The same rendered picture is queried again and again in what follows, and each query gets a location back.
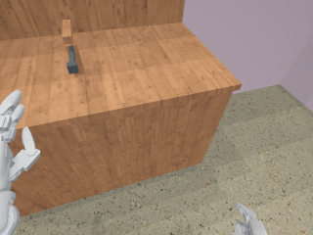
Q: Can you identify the counter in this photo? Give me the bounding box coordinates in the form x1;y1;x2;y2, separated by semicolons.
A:
0;0;242;217

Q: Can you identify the robot left forearm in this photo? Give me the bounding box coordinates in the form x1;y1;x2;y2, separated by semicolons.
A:
0;190;20;235

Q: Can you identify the robot right hand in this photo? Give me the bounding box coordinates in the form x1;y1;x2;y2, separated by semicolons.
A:
232;203;268;235

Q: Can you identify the robot left hand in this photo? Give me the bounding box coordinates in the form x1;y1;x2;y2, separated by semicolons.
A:
0;89;41;192

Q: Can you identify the tap lever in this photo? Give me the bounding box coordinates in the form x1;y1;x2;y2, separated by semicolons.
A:
67;46;79;74

